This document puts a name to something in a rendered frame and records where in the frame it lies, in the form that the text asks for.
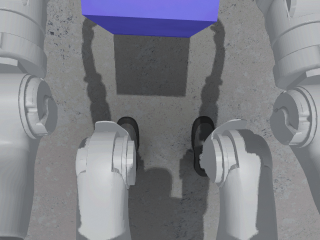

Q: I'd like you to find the carton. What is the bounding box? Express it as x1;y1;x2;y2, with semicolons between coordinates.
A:
81;0;220;38

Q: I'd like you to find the left robot upper arm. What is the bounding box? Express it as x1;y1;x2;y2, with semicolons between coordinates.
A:
0;73;58;240

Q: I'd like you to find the robot right foot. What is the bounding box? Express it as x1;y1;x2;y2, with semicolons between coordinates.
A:
191;116;215;177

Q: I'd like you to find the left robot forearm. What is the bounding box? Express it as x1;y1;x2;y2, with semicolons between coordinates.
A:
0;0;49;79

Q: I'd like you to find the right robot thigh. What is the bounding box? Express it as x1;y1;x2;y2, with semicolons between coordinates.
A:
206;129;278;240

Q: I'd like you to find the right robot upper arm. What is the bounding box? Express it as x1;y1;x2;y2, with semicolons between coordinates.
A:
269;84;320;214

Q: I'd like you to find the right robot forearm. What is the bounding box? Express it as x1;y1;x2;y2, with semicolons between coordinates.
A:
255;0;320;90

